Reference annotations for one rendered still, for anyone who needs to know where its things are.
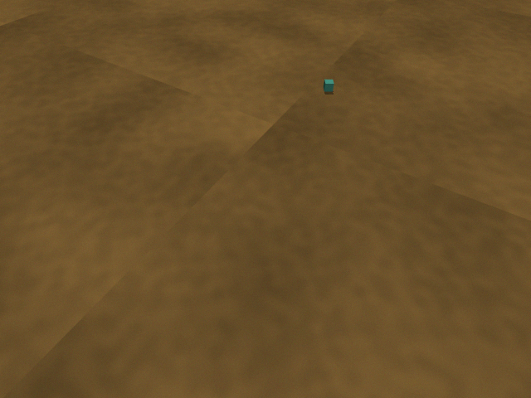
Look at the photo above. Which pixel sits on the cube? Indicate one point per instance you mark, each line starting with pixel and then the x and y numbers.
pixel 328 85

